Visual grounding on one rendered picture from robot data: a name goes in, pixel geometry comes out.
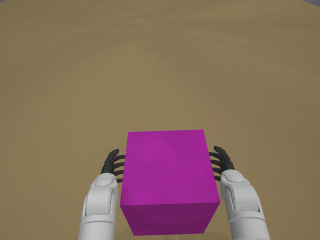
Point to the left robot hand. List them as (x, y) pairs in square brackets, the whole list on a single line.
[(109, 165)]

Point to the right robot hand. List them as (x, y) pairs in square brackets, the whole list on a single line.
[(224, 163)]

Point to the robot right forearm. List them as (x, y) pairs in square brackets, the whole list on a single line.
[(243, 206)]

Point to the carton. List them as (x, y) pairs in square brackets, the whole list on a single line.
[(168, 185)]

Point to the robot left forearm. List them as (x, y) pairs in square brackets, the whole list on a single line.
[(98, 216)]

